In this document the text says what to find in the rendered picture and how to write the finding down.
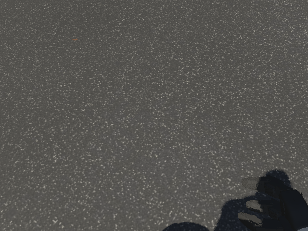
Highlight robot right hand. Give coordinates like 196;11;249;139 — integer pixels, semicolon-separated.
238;175;308;231

